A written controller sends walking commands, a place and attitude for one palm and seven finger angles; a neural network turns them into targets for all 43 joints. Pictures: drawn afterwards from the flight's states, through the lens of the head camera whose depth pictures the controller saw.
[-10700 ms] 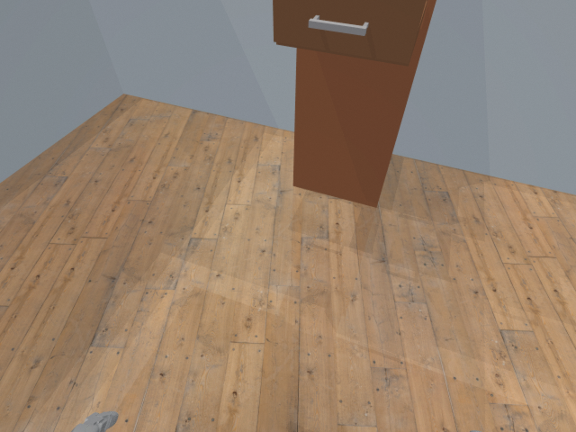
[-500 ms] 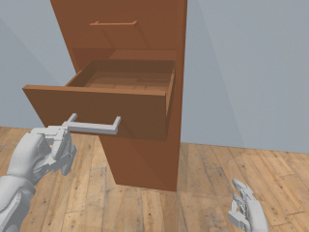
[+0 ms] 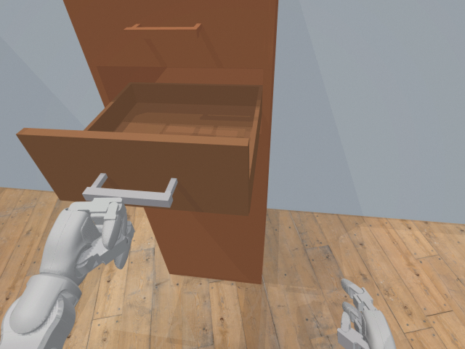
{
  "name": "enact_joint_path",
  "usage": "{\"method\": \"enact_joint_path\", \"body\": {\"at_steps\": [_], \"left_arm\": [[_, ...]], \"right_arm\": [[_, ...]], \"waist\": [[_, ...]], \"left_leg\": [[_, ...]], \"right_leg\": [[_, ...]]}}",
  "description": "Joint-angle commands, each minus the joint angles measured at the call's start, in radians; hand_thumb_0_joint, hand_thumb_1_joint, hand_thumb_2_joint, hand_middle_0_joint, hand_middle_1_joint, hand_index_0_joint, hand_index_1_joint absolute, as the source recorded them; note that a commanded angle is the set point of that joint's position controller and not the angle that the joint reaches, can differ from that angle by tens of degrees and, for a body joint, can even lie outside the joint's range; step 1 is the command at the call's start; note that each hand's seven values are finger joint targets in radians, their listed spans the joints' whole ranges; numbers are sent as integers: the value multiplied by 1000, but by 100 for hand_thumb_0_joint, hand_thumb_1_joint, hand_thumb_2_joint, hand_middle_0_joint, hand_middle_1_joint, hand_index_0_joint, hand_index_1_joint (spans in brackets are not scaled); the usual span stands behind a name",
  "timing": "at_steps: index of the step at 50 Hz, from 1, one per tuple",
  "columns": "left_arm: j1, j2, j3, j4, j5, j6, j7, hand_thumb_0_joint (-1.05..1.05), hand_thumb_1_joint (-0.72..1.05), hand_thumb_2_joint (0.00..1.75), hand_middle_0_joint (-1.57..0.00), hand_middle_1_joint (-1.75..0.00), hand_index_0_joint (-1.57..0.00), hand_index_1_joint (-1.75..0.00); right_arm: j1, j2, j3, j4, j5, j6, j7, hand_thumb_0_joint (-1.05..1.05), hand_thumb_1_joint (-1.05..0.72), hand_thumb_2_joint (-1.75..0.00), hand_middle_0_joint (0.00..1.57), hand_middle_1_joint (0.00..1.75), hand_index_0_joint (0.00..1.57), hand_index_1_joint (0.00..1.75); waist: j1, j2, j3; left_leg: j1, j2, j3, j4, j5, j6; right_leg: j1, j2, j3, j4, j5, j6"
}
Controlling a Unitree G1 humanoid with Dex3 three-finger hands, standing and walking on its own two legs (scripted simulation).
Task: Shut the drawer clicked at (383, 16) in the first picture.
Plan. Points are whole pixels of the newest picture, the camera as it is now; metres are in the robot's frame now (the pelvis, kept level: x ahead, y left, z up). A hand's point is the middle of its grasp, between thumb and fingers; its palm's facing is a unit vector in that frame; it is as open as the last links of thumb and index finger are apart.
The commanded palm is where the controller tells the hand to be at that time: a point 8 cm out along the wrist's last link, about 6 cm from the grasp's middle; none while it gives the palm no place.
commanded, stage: bring the fist close to the handle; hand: left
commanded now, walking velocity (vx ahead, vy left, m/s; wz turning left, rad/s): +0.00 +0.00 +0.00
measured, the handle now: (132, 189) +0.32 +0.21 +0.15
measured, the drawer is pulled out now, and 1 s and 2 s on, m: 0.28 0.28 0.19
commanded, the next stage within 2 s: push the drawer shut in 0.74 s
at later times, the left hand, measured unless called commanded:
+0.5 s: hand (145, 236) +0.25 +0.16 +0.13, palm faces +0.01 -0.99 -0.10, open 3.3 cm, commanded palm +0.21 +0.21 +0.14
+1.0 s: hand (138, 231) +0.25 +0.17 +0.13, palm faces +0.01 -1.00 -0.07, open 3.3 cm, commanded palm +0.23 +0.22 +0.14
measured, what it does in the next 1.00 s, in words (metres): stands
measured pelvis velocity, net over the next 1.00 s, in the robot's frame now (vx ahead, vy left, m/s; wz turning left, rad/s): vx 0.00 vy -0.01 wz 0.00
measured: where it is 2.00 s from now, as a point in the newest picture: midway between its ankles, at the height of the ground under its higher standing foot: outside the picture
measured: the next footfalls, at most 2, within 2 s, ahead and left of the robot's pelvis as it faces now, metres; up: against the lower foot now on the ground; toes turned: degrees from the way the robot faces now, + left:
none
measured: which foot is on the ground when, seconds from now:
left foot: down 0.00-1.00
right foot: down 0.00-1.00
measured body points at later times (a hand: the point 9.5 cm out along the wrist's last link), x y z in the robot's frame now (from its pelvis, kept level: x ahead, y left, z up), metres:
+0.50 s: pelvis +0.01 -0.01 +0.00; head -0.01 -0.04 +0.45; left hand +0.24 +0.22 +0.13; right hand +0.18 -0.24 -0.08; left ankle +0.00 +0.10 -0.73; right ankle -0.02 -0.09 -0.73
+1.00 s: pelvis +0.00 -0.01 +0.00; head -0.01 -0.04 +0.45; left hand +0.24 +0.23 +0.14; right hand +0.19 -0.23 -0.08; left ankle +0.00 +0.10 -0.73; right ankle -0.02 -0.09 -0.73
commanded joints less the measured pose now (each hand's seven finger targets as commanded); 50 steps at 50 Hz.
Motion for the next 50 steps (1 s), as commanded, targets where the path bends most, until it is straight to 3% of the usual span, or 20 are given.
{"method": "enact_joint_path", "body": {"at_steps": [1,5,9,10,13,17,20,22,24,25,26,30,32,36,39,40,44,45,46,50], "left_arm": [[-118,89,68,-66,-18,-74,1,0,90,90,-140,-160,-140,-160],[-194,94,34,-67,-3,-82,-8,0,90,90,-140,-160,-140,-160],[-241,113,50,-132,8,-161,11,0,90,90,-140,-160,-140,-160],[-232,136,70,-111,12,-181,22,0,90,90,-140,-160,-140,-160],[-220,117,82,-13,7,-226,29,0,90,90,-140,-160,-140,-160],[-225,108,69,137,8,-223,12,0,90,90,-140,-160,-140,-160],[-251,126,65,87,13,-225,-4,0,90,90,-140,-160,-140,-160],[-237,143,90,36,7,-240,-9,0,90,90,-140,-160,-140,-160],[-247,131,81,-3,1,-266,-14,0,90,90,-140,-160,-140,-160],[-210,148,110,0,-4,-278,-8,0,90,90,-140,-160,-140,-160],[-176,116,89,15,-9,-281,-14,0,90,90,-140,-160,-140,-160],[-160,118,101,108,-15,-260,-19,0,90,90,-140,-160,-140,-160],[-184,112,85,119,-11,-236,-26,0,90,90,-140,-160,-140,-160],[-224,103,54,16,-4,-237,-30,0,90,90,-140,-160,-140,-160],[-223,141,97,-6,-9,-267,-27,0,90,90,-140,-160,-140,-160],[-225,148,104,11,-9,-277,-22,0,90,90,-140,-160,-140,-160],[-298,116,76,105,-15,-274,-24,0,90,90,-140,-160,-140,-160],[-322,112,62,131,-8,-267,-21,0,90,90,-140,-160,-140,-160],[-346,91,36,143,-8,-255,-24,0,90,90,-140,-160,-140,-160],[-438,138,52,199,4,-227,-25,0,90,90,-140,-160,-140,-160]], "right_arm": [[-154,-100,-56,-158,6,-40,-13,0,-90,-90,20,30,20,30],[-163,-105,-60,-170,7,-34,-21,0,-90,-90,20,30,20,30],[-138,-95,-63,-178,-4,-50,-21,0,-90,-90,20,30,20,30],[-132,-98,-63,-165,-8,-50,-22,0,-90,-90,20,30,20,30],[-120,-95,-67,-145,-9,-50,-19,0,-90,-90,20,30,20,30],[-119,-104,-72,-131,-4,-31,-19,0,-90,-90,20,30,20,30],[-134,-102,-72,-149,-3,-31,-20,0,-90,-90,20,30,20,30],[-125,-99,-74,-166,-6,-37,-17,0,-90,-90,20,30,20,30],[-124,-93,-71,-167,-7,-47,-15,0,-90,-90,20,30,20,30],[-121,-94,-73,-163,-10,-50,-14,0,-90,-90,20,30,20,30],[-118,-92,-72,-161,-10,-50,-12,0,-90,-90,20,30,20,30],[-114,-105,-76,-139,-6,-39,-14,0,-90,-90,20,30,20,30],[-120,-108,-77,-144,-2,-27,-15,0,-90,-90,20,30,20,30],[-128,-97,-76,-165,-3,-31,-18,0,-90,-90,20,30,20,30],[-123,-99,-75,-162,-9,-37,-20,0,-90,-90,20,30,20,30],[-119,-100,-73,-152,-11,-36,-21,0,-90,-90,20,30,20,30],[-129,-101,-70,-131,-4,-31,-24,0,-90,-90,20,30,20,30],[-130,-105,-71,-124,-3,-27,-26,0,-90,-90,20,30,20,30],[-132,-103,-71,-125,-2,-25,-27,0,-90,-90,20,30,20,30],[-137,-111,-69,-126,1,-11,-34,0,-90,-90,20,30,20,30]], "waist": [[-14,-71,-8],[-24,-74,-10],[-21,-43,-123],[-21,-41,-116],[-26,-72,-98],[-32,-81,-33],[-24,-31,-84],[-15,-48,-156],[-17,-36,-182],[-10,-73,-177],[-13,-65,-166],[-23,-115,-68],[-28,-97,-42],[-29,-23,-112],[-25,-61,-156],[-28,-82,-132],[-43,-50,-56],[-50,-74,-37],[-52,-52,-32],[-48,-75,-67]], "left_leg": [[41,32,-59,-82,183,5],[42,27,-59,-79,164,10],[87,22,-56,-70,208,9],[77,25,-54,-67,208,8],[62,24,-48,-63,215,5],[8,17,-35,-57,174,5],[29,17,-31,-53,206,9],[48,17,-32,-51,250,10],[71,16,-31,-47,284,10],[62,21,-34,-46,297,10],[60,19,-31,-47,296,10],[15,19,-30,-46,239,11],[7,16,-28,-54,219,11],[62,14,-31,-52,238,14],[68,17,-35,-49,255,13],[55,18,-38,-50,248,13],[40,17,-43,-61,192,9],[37,20,-43,-64,177,11],[40,18,-45,-70,160,11],[34,18,-48,-73,153,13]], "right_leg": [[-87,-20,42,-124,219,44],[-91,-22,51,-129,190,48],[-62,-22,49,-103,234,44],[-61,-20,52,-104,231,43],[-63,-20,55,-103,258,45],[-77,-28,83,-128,232,51],[-41,-35,93,-122,279,52],[-6,-35,82,-102,352,53],[-1,-33,72,-86,410,53],[7,-30,68,-84,423,53],[-3,-29,68,-84,435,55],[-43,-33,81,-111,387,67],[-60,-31,83,-119,344,63],[-51,-30,77,-112,340,55],[-27,-27,72,-100,363,55],[-33,-25,71,-104,348,54],[-85,-20,69,-120,268,50],[-96,-20,70,-130,239,50],[-108,-19,72,-135,216,49],[-78,-26,89,-142,192,50]]}}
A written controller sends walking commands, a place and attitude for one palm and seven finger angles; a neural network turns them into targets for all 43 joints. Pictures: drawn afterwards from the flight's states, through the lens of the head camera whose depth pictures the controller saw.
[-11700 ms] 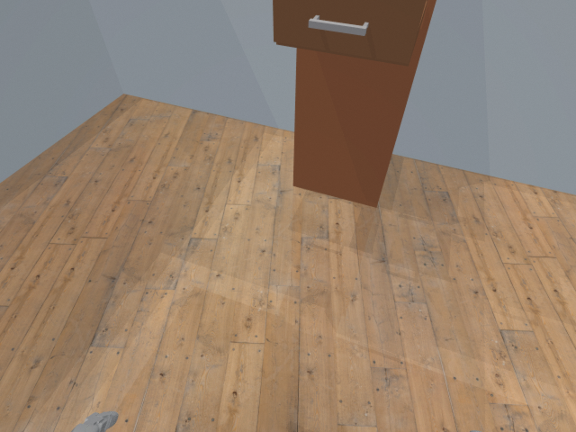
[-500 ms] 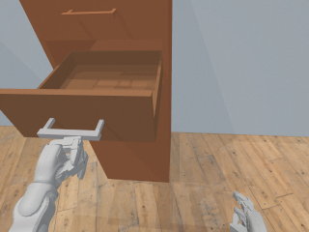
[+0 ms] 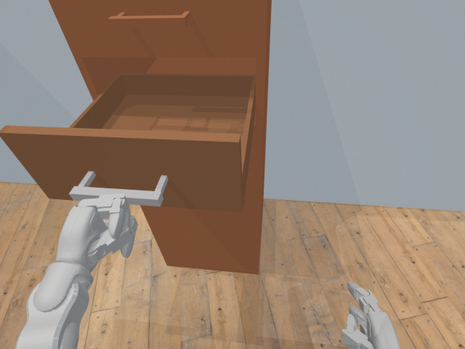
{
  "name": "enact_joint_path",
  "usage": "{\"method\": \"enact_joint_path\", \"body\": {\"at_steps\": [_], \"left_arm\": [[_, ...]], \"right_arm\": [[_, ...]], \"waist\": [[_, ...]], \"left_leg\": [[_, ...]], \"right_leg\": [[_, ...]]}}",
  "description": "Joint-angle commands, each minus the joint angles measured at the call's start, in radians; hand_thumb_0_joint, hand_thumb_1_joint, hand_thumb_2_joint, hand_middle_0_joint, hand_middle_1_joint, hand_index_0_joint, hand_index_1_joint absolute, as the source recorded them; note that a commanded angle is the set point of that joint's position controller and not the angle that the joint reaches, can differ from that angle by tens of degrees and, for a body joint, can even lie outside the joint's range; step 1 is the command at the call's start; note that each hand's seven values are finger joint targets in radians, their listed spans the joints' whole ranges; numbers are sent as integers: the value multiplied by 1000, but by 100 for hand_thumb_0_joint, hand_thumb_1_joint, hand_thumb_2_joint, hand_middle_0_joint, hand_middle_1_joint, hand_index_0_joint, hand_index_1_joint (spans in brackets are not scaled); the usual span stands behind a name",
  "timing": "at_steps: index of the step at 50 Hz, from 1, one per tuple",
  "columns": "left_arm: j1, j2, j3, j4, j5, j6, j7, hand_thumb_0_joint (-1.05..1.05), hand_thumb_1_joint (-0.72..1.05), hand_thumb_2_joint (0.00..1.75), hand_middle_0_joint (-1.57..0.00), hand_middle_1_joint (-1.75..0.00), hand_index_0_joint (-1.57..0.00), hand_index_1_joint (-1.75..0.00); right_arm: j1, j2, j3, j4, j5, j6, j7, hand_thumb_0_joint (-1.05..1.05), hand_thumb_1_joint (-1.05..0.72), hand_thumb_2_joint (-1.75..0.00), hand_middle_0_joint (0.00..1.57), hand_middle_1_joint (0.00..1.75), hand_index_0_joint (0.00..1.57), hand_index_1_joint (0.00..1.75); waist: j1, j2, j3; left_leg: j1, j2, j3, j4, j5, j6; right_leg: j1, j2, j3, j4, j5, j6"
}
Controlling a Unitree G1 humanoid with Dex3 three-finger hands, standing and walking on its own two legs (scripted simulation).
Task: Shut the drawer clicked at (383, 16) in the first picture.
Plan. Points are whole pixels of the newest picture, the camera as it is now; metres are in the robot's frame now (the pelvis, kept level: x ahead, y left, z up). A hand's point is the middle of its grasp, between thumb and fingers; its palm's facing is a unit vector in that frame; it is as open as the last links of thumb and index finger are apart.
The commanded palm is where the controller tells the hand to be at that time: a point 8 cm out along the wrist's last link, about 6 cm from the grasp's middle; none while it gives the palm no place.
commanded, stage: push the drawer shut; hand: left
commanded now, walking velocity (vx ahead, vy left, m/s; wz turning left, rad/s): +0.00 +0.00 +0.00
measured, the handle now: (121, 187) +0.32 +0.21 +0.15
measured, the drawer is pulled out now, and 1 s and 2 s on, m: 0.28 0.19 0.07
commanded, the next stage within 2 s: none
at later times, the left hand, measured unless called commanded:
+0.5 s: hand (132, 222) +0.27 +0.18 +0.13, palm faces +0.01 -1.00 -0.06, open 2.9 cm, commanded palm +0.28 +0.22 +0.14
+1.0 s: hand (150, 185) +0.34 +0.17 +0.13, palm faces -0.02 -1.00 -0.06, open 3.0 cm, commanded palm +0.35 +0.22 +0.14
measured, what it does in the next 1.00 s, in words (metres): stands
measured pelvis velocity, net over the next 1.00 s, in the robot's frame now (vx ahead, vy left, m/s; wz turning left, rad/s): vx -0.04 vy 0.01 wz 0.00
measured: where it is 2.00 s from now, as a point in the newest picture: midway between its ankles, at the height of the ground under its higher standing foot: outside the picture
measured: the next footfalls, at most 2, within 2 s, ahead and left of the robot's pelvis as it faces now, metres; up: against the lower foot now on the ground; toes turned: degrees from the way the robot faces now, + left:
none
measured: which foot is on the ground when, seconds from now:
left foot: down 0.00-1.00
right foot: down 0.00-1.00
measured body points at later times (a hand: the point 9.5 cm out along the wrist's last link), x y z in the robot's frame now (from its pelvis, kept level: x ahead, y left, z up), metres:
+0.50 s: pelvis -0.03 +0.01 +0.00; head -0.04 -0.02 +0.45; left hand +0.26 +0.23 +0.14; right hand +0.16 -0.21 -0.09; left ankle +0.00 +0.11 -0.73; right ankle -0.02 -0.08 -0.73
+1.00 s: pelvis -0.04 +0.01 +0.00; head -0.03 -0.01 +0.45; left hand +0.34 +0.23 +0.14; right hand +0.09 -0.24 -0.11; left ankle +0.00 +0.11 -0.73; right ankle -0.02 -0.08 -0.73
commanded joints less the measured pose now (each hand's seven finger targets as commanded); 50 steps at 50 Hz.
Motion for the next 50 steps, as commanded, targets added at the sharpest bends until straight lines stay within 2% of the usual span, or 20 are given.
{"method": "enact_joint_path", "body": {"at_steps": [1,6,9,10,14,20,21,24,25,29,30,33,35,38,40,44,45,47,48,50], "left_arm": [[-307,152,51,-162,-2,-43,2,0,90,90,-140,-160,-140,-160],[-413,122,22,-150,0,-63,20,0,90,90,-140,-160,-140,-160],[-471,134,26,-117,-2,-73,27,0,90,90,-140,-160,-140,-160],[-488,150,28,-106,3,-78,31,0,90,90,-140,-160,-140,-160],[-608,123,-17,-78,7,-90,29,0,90,90,-140,-160,-140,-160],[-750,113,-61,14,18,-106,48,0,90,90,-140,-160,-140,-160],[-776,112,-63,22,20,-108,52,0,90,90,-140,-160,-140,-160],[-860,109,-80,73,22,-112,61,0,90,90,-140,-160,-140,-160],[-855,124,-70,105,28,-114,68,0,90,90,-140,-160,-140,-160],[-966,124,-83,154,33,-120,76,0,90,90,-140,-160,-140,-160],[-959,163,-51,196,37,-122,82,0,90,90,-140,-160,-140,-160],[-1031,149,-68,256,31,-125,75,0,90,90,-140,-160,-140,-160],[-1046,181,-39,317,32,-130,78,0,90,90,-140,-160,-140,-160],[-1113,189,-32,339,27,-142,68,0,90,90,-140,-160,-140,-160],[-1121,202,-15,400,25,-146,66,0,90,90,-140,-160,-140,-160],[-1187,199,-11,450,19,-162,60,0,90,90,-140,-160,-140,-160],[-1176,225,13,484,22,-165,61,0,90,90,-140,-160,-140,-160],[-1201,238,27,499,24,-173,56,0,90,90,-140,-160,-140,-160],[-1215,213,5,508,22,-177,50,0,90,90,-140,-160,-140,-160],[-1212,265,50,558,27,-183,51,0,90,90,-140,-160,-140,-160]], "right_arm": [[-121,-101,-48,-161,5,-43,-18,0,-90,-90,20,30,20,30],[-118,-95,-45,-150,4,-48,-16,0,-90,-90,20,30,20,30],[-122,-98,-44,-137,5,-49,-18,0,-90,-90,20,30,20,30],[-120,-104,-45,-129,5,-49,-19,0,-90,-90,20,30,20,30],[-134,-99,-40,-121,10,-50,-23,0,-90,-90,20,30,20,30],[-132,-104,-34,-98,16,-44,-30,0,-90,-90,20,30,20,30],[-136,-103,-34,-99,16,-43,-31,0,-90,-90,20,30,20,30],[-139,-102,-28,-93,19,-39,-34,0,-90,-90,20,30,20,30],[-133,-107,-29,-86,19,-35,-34,0,-90,-90,20,30,20,30],[-132,-105,-25,-87,21,-29,-34,0,-90,-90,20,30,20,30],[-121,-112,-27,-77,20,-25,-34,0,-90,-90,20,30,20,30],[-120,-110,-24,-76,24,-17,-35,0,-90,-90,20,30,20,30],[-109,-117,-26,-64,24,-12,-36,0,-90,-90,20,30,20,30],[-100,-117,-29,-67,24,-11,-33,0,-90,-90,20,30,20,30],[-87,-122,-30,-58,24,-9,-31,0,-90,-90,20,30,20,30],[-67,-124,-37,-52,26,-10,-27,0,-90,-90,20,30,20,30],[-56,-130,-37,-48,23,-6,-26,0,-90,-90,20,30,20,30],[-43,-131,-43,-46,23,-1,-24,0,-90,-90,20,30,20,30],[-41,-129,-43,-48,24,-2,-22,0,-90,-90,20,30,20,30],[-23,-139,-47,-38,21,5,-21,0,-90,-90,20,30,20,30]], "waist": [[-31,-71,-103],[-37,-44,-140],[-43,-58,-129],[-47,-97,-126],[-56,-14,-106],[-81,-84,-92],[-78,-53,-96],[-87,-39,-97],[-86,-75,-100],[-89,-29,-131],[-88,-78,-136],[-97,-54,-129],[-96,-78,-125],[-94,-36,-171],[-94,-75,-162],[-96,-52,-176],[-91,-91,-176],[-92,-88,-201],[-96,-83,-198],[-91,-109,-196]], "left_leg": [[75,6,-40,-78,158,22],[109,10,-50,-86,177,18],[109,9,-54,-91,149,18],[97,12,-56,-92,144,21],[115,11,-69,-114,75,14],[94,15,-80,-131,-28,18],[97,13,-81,-136,-41,18],[97,9,-85,-142,-81,14],[78,14,-88,-142,-94,16],[86,7,-89,-140,-99,12],[64,12,-87,-134,-94,15],[58,8,-83,-129,-101,12],[37,10,-79,-122,-93,14],[50,6,-75,-118,-68,11],[25,10,-77,-115,-68,14],[38,7,-72,-111,-56,14],[13,9,-72,-109,-47,17],[22,7,-65,-104,-13,18],[24,7,-61,-104,-14,18],[2,11,-60,-100,-8,20]], "right_leg": [[-50,-36,88,-127,196,57],[-56,-31,71,-112,213,50],[-64,-31,74,-120,181,50],[-61,-32,77,-125,167,51],[-94,-31,75,-130,90,43],[-114,-32,85,-143,0,46],[-120,-31,87,-141,-8,43],[-128,-33,86,-136,-32,40],[-126,-35,93,-138,-46,43],[-123,-36,96,-131,-43,36],[-112,-37,104,-136,-50,38],[-126,-36,109,-139,-63,37],[-122,-38,121,-147,-72,39],[-104,-40,122,-141,-46,35],[-102,-40,129,-147,-51,38],[-113,-38,126,-145,-33,36],[-97,-38,133,-146,-33,38],[-83,-38,136,-147,-5,39],[-90,-39,135,-147,-1,40],[-79,-39,141,-151,-8,42]]}}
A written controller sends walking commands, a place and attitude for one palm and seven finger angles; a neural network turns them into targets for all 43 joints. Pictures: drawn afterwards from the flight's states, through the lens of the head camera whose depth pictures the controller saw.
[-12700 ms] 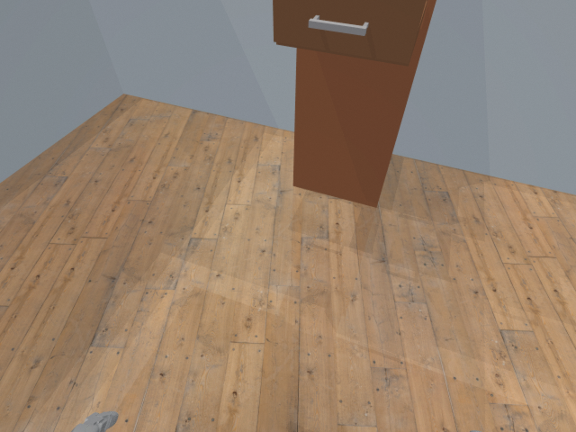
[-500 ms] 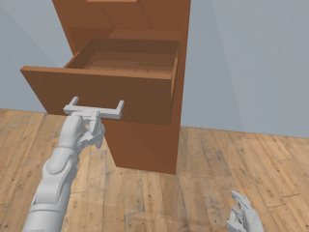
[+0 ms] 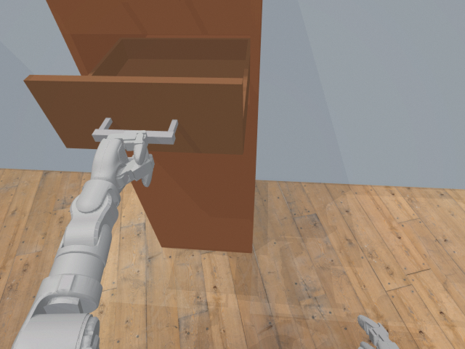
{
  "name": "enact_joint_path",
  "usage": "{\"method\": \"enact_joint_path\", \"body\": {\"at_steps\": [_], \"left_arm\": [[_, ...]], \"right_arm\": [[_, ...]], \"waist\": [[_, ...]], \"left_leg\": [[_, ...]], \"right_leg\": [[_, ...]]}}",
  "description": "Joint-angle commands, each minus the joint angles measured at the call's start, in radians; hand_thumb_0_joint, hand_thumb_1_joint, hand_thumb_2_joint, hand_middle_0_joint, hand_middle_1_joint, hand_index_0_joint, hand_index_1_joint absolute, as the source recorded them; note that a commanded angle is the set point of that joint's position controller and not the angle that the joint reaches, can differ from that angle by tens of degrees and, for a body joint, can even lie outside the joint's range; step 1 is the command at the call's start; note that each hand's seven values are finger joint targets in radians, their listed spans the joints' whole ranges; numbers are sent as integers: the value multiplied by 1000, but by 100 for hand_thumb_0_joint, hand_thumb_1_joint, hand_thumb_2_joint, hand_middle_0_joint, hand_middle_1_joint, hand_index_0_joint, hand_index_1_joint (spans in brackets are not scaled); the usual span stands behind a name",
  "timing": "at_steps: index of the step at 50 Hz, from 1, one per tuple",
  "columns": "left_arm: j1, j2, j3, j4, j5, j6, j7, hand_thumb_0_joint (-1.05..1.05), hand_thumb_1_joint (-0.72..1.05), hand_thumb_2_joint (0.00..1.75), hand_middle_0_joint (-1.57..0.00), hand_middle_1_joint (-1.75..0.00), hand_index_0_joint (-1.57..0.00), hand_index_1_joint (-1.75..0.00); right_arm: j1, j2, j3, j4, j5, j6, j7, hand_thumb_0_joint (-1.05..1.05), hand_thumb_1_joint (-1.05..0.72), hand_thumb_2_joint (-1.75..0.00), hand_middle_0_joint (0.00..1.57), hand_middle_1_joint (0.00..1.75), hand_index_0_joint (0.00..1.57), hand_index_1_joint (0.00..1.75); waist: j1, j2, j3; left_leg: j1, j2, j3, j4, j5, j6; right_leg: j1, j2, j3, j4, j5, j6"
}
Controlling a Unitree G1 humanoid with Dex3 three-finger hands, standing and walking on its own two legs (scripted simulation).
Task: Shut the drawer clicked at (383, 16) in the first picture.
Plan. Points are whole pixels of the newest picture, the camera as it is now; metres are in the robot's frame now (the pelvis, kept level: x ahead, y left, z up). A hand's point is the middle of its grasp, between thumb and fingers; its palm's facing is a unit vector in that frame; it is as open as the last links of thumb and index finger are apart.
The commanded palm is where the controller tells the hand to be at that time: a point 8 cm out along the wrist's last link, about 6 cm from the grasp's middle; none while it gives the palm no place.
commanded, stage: push the drawer shut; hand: left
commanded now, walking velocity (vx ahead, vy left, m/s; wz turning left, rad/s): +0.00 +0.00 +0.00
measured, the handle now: (137, 130) +0.46 +0.20 +0.15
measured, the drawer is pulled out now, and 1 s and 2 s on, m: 0.19 0.07 0.00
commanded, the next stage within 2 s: pull the fist back off the drawer in 1.92 s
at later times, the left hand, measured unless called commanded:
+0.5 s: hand (156, 139) +0.45 +0.17 +0.13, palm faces -0.02 -1.00 -0.03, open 2.8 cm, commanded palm +0.45 +0.21 +0.14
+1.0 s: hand (164, 120) +0.50 +0.17 +0.13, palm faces -0.02 -1.00 -0.01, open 2.9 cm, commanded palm +0.52 +0.21 +0.14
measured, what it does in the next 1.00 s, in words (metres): stands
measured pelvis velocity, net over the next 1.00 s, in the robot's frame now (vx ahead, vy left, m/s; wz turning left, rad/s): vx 0.02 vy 0.01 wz -0.02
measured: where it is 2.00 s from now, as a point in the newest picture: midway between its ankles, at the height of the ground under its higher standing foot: outside the picture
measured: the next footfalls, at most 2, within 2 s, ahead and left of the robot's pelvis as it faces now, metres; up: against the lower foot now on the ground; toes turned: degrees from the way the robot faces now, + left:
none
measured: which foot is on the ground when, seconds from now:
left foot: down 0.00-1.00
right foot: down 0.00-1.00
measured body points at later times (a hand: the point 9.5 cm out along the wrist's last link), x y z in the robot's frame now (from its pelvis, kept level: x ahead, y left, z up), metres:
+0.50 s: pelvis +0.02 +0.01 +0.00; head +0.05 -0.01 +0.45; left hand +0.44 +0.22 +0.14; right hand +0.12 -0.25 -0.12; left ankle +0.04 +0.10 -0.73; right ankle +0.02 -0.09 -0.73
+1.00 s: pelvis +0.02 +0.01 +0.00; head +0.08 +0.00 +0.44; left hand +0.50 +0.22 +0.14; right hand +0.05 -0.26 -0.13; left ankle +0.04 +0.10 -0.73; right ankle +0.02 -0.09 -0.73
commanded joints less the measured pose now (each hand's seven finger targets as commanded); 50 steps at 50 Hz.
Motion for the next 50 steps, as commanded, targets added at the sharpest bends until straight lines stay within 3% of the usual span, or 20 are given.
{"method": "enact_joint_path", "body": {"at_steps": [1,4,10,12,17,20,23,27,29,30,35,36,40,43,47,50], "left_arm": [[-581,187,81,-174,-25,-87,10,0,90,90,-140,-160,-140,-160],[-625,191,82,-151,-21,-97,3,0,90,90,-140,-160,-140,-160],[-668,203,95,-68,-15,-112,-2,0,90,90,-140,-160,-140,-160],[-708,193,90,-44,-17,-120,-2,0,90,90,-140,-160,-140,-160],[-761,185,83,-14,-2,-138,1,0,90,90,-140,-160,-140,-160],[-806,198,83,46,0,-146,0,0,90,90,-140,-160,-140,-160],[-861,195,80,70,7,-159,-1,0,90,90,-140,-160,-140,-160],[-883,229,116,118,14,-173,-5,0,90,90,-140,-160,-140,-160],[-922,218,100,130,17,-179,-9,0,90,90,-140,-160,-140,-160],[-927,204,90,156,17,-179,-14,0,90,90,-140,-160,-140,-160],[-964,272,142,197,25,-196,-20,0,90,90,-140,-160,-140,-160],[-967,249,123,208,24,-196,-25,0,90,90,-140,-160,-140,-160],[-996,288,146,269,36,-201,-17,0,90,90,-140,-160,-140,-160],[-1047,245,108,270,44,-210,-13,0,90,90,-140,-160,-140,-160],[-1077,294,140,313,54,-213,-5,0,90,90,-140,-160,-140,-160],[-1101,308,136,362,66,-210,-7,0,90,90,-140,-160,-140,-160]], "right_arm": [[-65,-115,-49,-139,-1,-43,-7,0,-90,-90,20,30,20,30],[-49,-115,-53,-135,0,-38,-6,0,-90,-90,20,30,20,30],[-7,-126,-59,-127,-4,-27,-3,0,-90,-90,20,30,20,30],[3,-124,-60,-123,-3,-23,-4,0,-90,-90,20,30,20,30],[31,-126,-66,-118,-7,-19,2,0,-90,-90,20,30,20,30],[53,-131,-63,-106,-9,-11,2,0,-90,-90,20,30,20,30],[67,-131,-65,-99,-10,-11,5,0,-90,-90,20,30,20,30],[96,-135,-68,-98,-17,-5,11,0,-90,-90,20,30,20,30],[105,-134,-68,-94,-17,-2,12,0,-90,-90,20,30,20,30],[111,-133,-67,-94,-19,-1,14,0,-90,-90,20,30,20,30],[143,-144,-71,-89,-24,9,18,0,-90,-90,20,30,20,30],[144,-141,-70,-91,-23,9,20,0,-90,-90,20,30,20,30],[176,-153,-76,-76,-26,19,19,0,-90,-90,20,30,20,30],[186,-150,-78,-71,-28,18,23,0,-90,-90,20,30,20,30],[226,-163,-82,-57,-34,25,25,0,-90,-90,20,30,20,30],[239,-167,-81,-48,-34,32,24,0,-90,-90,20,30,20,30]], "waist": [[-55,-80,-239],[-60,-22,-254],[-71,-72,-261],[-80,-68,-252],[-83,-36,-312],[-101,-85,-283],[-107,-32,-297],[-104,-53,-347],[-116,-30,-348],[-123,-56,-331],[-122,-43,-357],[-127,-28,-354],[-142,-54,-332],[-158,9,-346],[-170,-44,-375],[-185,-21,-342]], "left_leg": [[80,14,-63,-95,-74,11],[102,12,-56,-92,-56,9],[102,19,-62,-90,-21,16],[103,16,-57,-90,-32,17],[152,20,-65,-83,22,14],[118,21,-65,-77,7,18],[135,20,-68,-73,16,15],[131,18,-68,-58,61,17],[141,18,-68,-53,65,15],[128,19,-68,-51,63,18],[104,17,-65,-39,86,18],[106,16,-63,-37,79,18],[76,21,-68,-31,53,19],[106,22,-72,-29,48,14],[78,25,-75,-20,53,18],[43,26,-68,-14,16,21]], "right_leg": [[0,-30,140,-156,-64,39],[-9,-28,134,-151,-33,36],[-17,-17,120,-140,16,37],[-31,-15,122,-145,9,38],[-43,-7,104,-119,70,32],[-54,-4,105,-122,61,36],[-76,-3,104,-112,72,32],[-55,1,105,-94,120,32],[-72,2,104,-93,125,31],[-79,5,102,-93,124,33],[-64,8,106,-80,152,32],[-77,9,109,-82,148,33],[-111,14,104,-81,113,34],[-151,14,104,-79,97,33],[-147,18,105,-72,102,39],[-174,17,109,-76,70,40]]}}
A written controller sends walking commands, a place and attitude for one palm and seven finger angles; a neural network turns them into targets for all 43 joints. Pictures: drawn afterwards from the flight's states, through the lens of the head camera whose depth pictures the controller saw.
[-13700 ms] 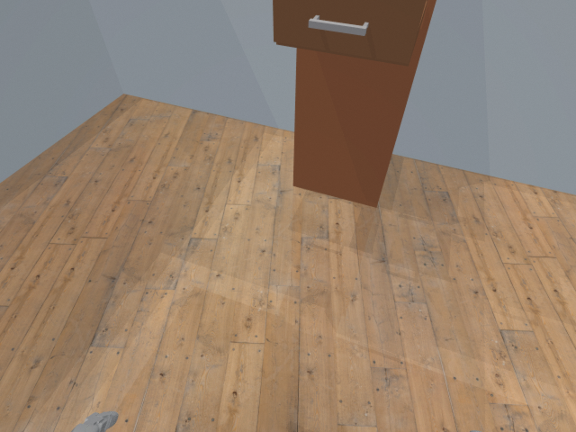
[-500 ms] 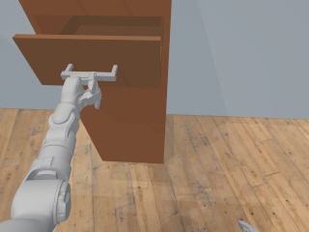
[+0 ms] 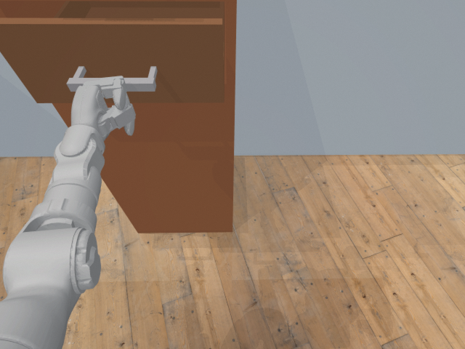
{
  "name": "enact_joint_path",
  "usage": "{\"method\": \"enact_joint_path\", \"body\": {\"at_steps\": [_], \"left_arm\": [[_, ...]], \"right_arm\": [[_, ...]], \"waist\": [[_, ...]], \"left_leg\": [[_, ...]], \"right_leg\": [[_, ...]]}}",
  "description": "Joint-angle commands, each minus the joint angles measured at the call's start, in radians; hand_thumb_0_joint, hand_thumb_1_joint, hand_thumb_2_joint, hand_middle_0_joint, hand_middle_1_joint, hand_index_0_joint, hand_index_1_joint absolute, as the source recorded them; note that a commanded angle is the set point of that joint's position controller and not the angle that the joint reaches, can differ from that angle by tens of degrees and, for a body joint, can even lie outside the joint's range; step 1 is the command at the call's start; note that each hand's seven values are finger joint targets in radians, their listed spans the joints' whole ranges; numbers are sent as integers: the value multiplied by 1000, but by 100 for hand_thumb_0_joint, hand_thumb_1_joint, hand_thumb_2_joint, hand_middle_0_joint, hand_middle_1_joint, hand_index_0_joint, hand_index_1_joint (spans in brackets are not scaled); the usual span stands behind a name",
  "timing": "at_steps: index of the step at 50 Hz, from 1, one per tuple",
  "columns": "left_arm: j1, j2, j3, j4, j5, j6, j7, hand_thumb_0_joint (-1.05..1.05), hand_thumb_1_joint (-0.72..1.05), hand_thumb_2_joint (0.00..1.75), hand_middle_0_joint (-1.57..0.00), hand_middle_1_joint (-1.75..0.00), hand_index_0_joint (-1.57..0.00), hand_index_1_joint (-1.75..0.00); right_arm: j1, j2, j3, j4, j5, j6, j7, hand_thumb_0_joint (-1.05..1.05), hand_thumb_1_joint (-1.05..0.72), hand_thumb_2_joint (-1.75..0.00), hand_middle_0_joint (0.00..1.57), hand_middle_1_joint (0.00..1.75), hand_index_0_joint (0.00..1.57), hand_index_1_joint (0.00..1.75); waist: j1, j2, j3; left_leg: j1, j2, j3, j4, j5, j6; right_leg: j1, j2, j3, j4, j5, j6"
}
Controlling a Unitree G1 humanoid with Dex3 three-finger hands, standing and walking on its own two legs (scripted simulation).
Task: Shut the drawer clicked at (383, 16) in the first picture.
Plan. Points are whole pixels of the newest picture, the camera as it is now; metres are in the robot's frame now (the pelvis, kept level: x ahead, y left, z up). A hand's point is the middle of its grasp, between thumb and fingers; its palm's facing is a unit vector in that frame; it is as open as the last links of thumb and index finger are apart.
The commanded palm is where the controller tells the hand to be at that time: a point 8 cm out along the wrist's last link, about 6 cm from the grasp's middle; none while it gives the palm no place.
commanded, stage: push the drawer shut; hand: left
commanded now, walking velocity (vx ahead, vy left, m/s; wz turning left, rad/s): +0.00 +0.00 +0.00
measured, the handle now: (114, 78) +0.55 +0.20 +0.15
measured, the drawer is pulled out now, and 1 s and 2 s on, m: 0.07 0.00 0.00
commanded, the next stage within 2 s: pull the fist back off the drawer in 0.92 s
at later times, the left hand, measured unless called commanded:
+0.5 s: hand (137, 88) +0.53 +0.16 +0.14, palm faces +0.02 -1.00 -0.01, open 3.2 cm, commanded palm +0.55 +0.19 +0.14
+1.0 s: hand (139, 83) +0.55 +0.16 +0.14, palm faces +0.01 -1.00 -0.02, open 2.9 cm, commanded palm +0.59 +0.19 +0.14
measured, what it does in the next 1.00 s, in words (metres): stands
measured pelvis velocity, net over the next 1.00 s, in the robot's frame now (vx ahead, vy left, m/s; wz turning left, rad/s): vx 0.01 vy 0.00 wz -0.01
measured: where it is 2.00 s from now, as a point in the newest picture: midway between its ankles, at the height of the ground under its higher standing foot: outside the picture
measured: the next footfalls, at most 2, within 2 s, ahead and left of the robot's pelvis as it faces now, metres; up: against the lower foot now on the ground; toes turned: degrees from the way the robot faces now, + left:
none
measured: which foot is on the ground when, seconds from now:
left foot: down 0.00-1.00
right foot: down 0.00-1.00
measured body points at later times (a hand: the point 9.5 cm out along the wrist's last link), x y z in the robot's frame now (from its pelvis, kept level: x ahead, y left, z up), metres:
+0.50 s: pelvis +0.01 +0.00 -0.01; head +0.10 +0.00 +0.44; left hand +0.53 +0.21 +0.15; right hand -0.02 -0.27 -0.12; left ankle +0.02 +0.10 -0.73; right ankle +0.00 -0.09 -0.73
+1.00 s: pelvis +0.01 +0.00 -0.01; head +0.11 +0.01 +0.43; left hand +0.54 +0.21 +0.14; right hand -0.04 -0.27 -0.12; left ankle +0.02 +0.10 -0.73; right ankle +0.00 -0.09 -0.73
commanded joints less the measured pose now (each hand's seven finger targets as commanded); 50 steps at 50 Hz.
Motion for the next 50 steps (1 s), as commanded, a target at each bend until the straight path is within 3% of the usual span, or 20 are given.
{"method": "enact_joint_path", "body": {"at_steps": [1,4,6,7,10,11,16,20,22,29,32,36,38,39,40,41,42,45,48,50], "left_arm": [[-665,220,19,-194,1,-64,12,0,90,90,-140,-160,-140,-160],[-719,201,-4,-204,7,-74,10,0,90,90,-140,-160,-140,-160],[-728,243,33,-189,9,-78,14,0,90,90,-140,-160,-140,-160],[-744,223,13,-191,10,-80,13,0,90,90,-140,-160,-140,-160],[-754,243,34,-152,11,-79,16,0,90,90,-140,-160,-140,-160],[-773,223,11,-158,12,-80,11,0,90,90,-140,-160,-140,-160],[-824,252,35,-153,32,-89,28,0,90,90,-140,-160,-140,-160],[-827,234,23,-109,40,-83,39,0,90,90,-140,-160,-140,-160],[-845,275,45,-98,47,-82,42,0,90,90,-140,-160,-140,-160],[-907,257,23,-79,67,-85,51,0,90,90,-140,-160,-140,-160],[-903,320,71,-41,71,-78,55,0,90,90,-140,-160,-140,-160],[-924,281,34,-26,71,-72,48,0,90,90,-140,-160,-140,-160],[-935,296,40,-31,66,-71,51,0,90,90,-140,-160,-140,-160],[-945,269,27,-43,59,-71,52,0,90,90,-140,-160,-140,-160],[-959,288,39,-61,56,-78,54,0,90,90,-140,-160,-140,-160],[-956,271,28,-58,53,-77,51,0,90,90,-140,-160,-140,-160],[-945,302,52,-36,50,-75,54,0,90,90,-140,-160,-140,-160],[-953,277,31,-49,45,-76,53,0,90,90,-140,-160,-140,-160],[-948,328,56,-41,52,-77,54,0,90,90,-140,-160,-140,-160],[-959,291,31,-53,56,-82,58,0,90,90,-140,-160,-140,-160]], "right_arm": [[108,-158,-56,-66,1,-22,-17,0,-90,-90,20,30,20,30],[122,-158,-57,-62,-3,-24,-15,0,-90,-90,20,30,20,30],[139,-163,-60,-54,-6,-21,-16,0,-90,-90,20,30,20,30],[144,-161,-59,-56,-7,-21,-14,0,-90,-90,20,30,20,30],[162,-166,-60,-46,-11,-22,-14,0,-90,-90,20,30,20,30],[164,-164,-59,-44,-12,-23,-13,0,-90,-90,20,30,20,30],[193,-172,-65,-28,-22,-20,-8,0,-90,-90,20,30,20,30],[211,-174,-64,-20,-29,-15,-3,0,-90,-90,20,30,20,30],[217,-180,-65,-20,-30,-10,-2,0,-90,-90,20,30,20,30],[247,-183,-67,-8,-41,-1,4,0,-90,-90,20,30,20,30],[267,-191,-67,-5,-45,9,2,0,-90,-90,20,30,20,30],[272,-191,-65,-3,-42,16,1,0,-90,-90,20,30,20,30],[274,-194,-65,1,-41,15,-1,0,-90,-90,20,30,20,30],[272,-192,-65,3,-41,11,-1,0,-90,-90,20,30,20,30],[276,-194,-65,7,-43,10,-2,0,-90,-90,20,30,20,30],[275,-194,-65,8,-40,8,-3,0,-90,-90,20,30,20,30],[279,-198,-64,13,-40,6,-5,0,-90,-90,20,30,20,30],[277,-195,-62,14,-40,-1,-6,0,-90,-90,20,30,20,30],[275,-202,-60,12,-37,-3,-9,0,-90,-90,20,30,20,30],[276,-197,-59,11,-40,-6,-6,0,-90,-90,20,30,20,30]], "waist": [[-101,7,-317],[-112,48,-345],[-113,40,-379],[-119,50,-386],[-129,20,-370],[-135,44,-373],[-141,76,-408],[-156,41,-380],[-157,53,-391],[-176,98,-415],[-179,48,-441],[-197,65,-403],[-199,72,-399],[-202,98,-409],[-201,92,-422],[-204,107,-433],[-200,81,-417],[-207,93,-411],[-202,91,-418],[-203,110,-418]], "left_leg": [[203,17,-83,-69,50,9],[232,21,-92,-66,57,5],[239,23,-92,-54,82,6],[244,22,-95,-53,90,5],[224,25,-92,-45,85,10],[230,25,-90,-46,90,8],[268,29,-102,-28,140,4],[235,29,-100,-22,138,8],[223,28,-97,-19,127,6],[247,32,-109,1,170,3],[216,31,-103,13,195,7],[204,35,-100,12,175,9],[198,38,-102,8,150,8],[215,39,-100,6,145,7],[221,39,-105,12,166,8],[237,41,-101,13,165,6],[215,42,-104,10,153,6],[216,43,-104,3,141,8],[194,43,-102,-2,106,7],[212,42,-105,1,117,7]], "right_leg": [[-23,10,97,-101,81,29],[-47,11,93,-95,76,28],[-45,13,93,-91,95,30],[-50,16,92,-87,99,29],[-60,19,93,-92,97,31],[-65,18,93,-90,103,33],[-100,22,86,-78,124,29],[-111,23,84,-77,123,32],[-106,22,89,-76,121,34],[-151,23,83,-61,137,31],[-120,24,86,-55,174,35],[-151,24,86,-62,158,38],[-158,23,87,-68,133,39],[-165,23,87,-71,126,39],[-155,23,86,-69,143,37],[-164,25,87,-69,140,38],[-159,25,86,-71,131,39],[-159,23,85,-76,122,39],[-151,22,89,-76,95,42],[-165,23,85,-73,99,37]]}}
